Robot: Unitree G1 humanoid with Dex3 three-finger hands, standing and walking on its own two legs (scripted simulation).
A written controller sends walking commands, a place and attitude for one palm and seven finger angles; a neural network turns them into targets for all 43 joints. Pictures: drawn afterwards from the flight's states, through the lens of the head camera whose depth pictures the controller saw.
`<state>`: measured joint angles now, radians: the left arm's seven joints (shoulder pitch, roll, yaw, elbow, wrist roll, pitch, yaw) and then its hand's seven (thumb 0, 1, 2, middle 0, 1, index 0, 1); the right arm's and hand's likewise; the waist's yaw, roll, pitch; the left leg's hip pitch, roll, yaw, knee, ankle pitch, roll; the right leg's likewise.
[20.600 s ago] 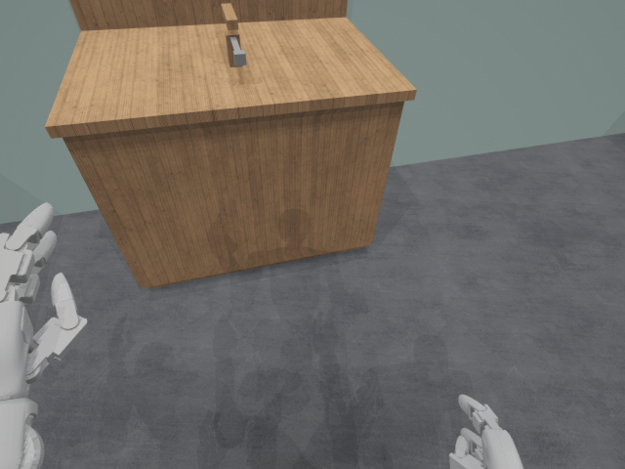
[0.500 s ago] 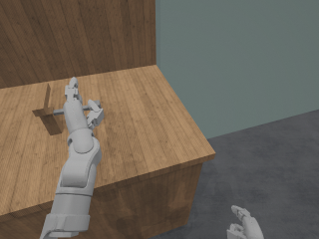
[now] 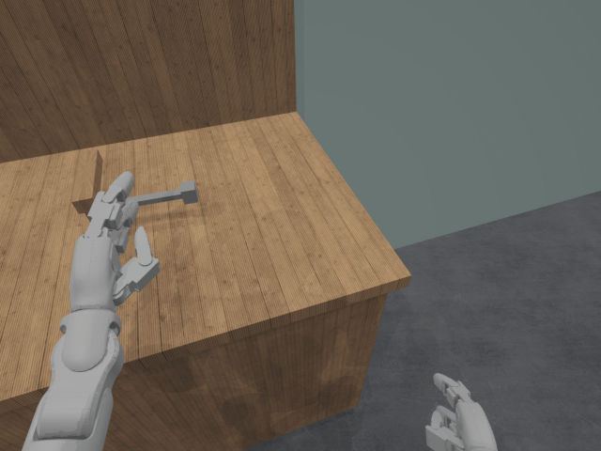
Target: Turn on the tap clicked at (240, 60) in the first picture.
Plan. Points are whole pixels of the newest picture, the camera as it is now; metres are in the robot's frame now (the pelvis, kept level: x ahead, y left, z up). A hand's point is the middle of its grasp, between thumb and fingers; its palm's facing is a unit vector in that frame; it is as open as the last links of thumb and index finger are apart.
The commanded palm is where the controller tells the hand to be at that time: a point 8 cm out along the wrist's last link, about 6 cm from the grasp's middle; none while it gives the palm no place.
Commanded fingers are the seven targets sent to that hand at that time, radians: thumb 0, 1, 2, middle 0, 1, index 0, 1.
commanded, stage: draw the hand back beside the body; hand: left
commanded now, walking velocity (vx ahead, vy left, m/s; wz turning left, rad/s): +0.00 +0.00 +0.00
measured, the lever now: (189, 192) +0.50 +0.25 +0.08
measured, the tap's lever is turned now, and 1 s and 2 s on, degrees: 86 86 86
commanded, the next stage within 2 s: step back with the hand held close in 0.80 s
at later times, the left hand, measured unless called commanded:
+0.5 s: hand (101, 297) +0.23 +0.24 +0.15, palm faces +0.39 -0.86 -0.32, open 7.4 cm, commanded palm +0.18 +0.29 +0.17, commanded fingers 0.00 0.90 0.90 -0.20 -0.30 -0.20 -0.30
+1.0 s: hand (89, 290) +0.23 +0.25 +0.17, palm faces +0.43 -0.83 -0.36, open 7.4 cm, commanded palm +0.18 +0.28 +0.17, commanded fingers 0.00 0.90 0.90 -0.20 -0.30 -0.20 -0.30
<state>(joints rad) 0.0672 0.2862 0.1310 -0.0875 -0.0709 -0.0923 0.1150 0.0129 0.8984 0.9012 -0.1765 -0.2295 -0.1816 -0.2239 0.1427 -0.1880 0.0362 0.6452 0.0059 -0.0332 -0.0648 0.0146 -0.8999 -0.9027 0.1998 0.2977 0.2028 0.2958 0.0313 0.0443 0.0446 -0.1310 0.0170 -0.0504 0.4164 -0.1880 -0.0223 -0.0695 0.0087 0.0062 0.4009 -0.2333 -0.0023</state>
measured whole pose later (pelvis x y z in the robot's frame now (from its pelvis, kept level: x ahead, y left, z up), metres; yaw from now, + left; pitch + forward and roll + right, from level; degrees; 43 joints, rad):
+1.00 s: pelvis +0.03 +0.00 +0.00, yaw +2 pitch -3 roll -1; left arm 0.40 0.34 0.29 -0.42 -0.07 -0.11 0.10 0.02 0.89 0.90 -0.21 -0.30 -0.21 -0.30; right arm 0.17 -0.22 0.02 0.61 -0.01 -0.05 -0.06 0.01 -0.90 -0.90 0.20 0.30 0.20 0.30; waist 0.06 0.07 0.01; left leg -0.18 0.02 -0.09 0.51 -0.27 -0.02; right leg -0.08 0.02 -0.03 0.42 -0.29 0.00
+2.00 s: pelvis -0.15 +0.00 -0.01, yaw +6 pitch -1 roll -2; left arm 0.51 0.35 0.32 -0.54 -0.06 -0.19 0.13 0.01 0.89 0.90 -0.21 -0.30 -0.21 -0.30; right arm 0.19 -0.18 0.00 0.64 0.00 -0.06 -0.05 0.01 -0.90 -0.90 0.20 0.30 0.20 0.30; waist 0.03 0.04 0.03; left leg -0.62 -0.01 -0.05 1.01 -0.38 -0.04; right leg -0.27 0.06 -0.01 0.56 -0.28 -0.03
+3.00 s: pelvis -0.31 -0.05 -0.01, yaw +4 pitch -3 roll +1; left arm 0.47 0.31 0.30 -0.40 -0.05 -0.14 0.12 0.01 0.89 0.90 -0.20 -0.30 -0.21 -0.30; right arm 0.26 -0.20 0.01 0.68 0.01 -0.09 -0.05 0.01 -0.90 -0.90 0.20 0.30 0.20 0.30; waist 0.01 0.02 0.00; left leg -0.47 0.02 0.00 1.03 -0.34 0.00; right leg -0.24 0.03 -0.08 0.52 -0.24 -0.07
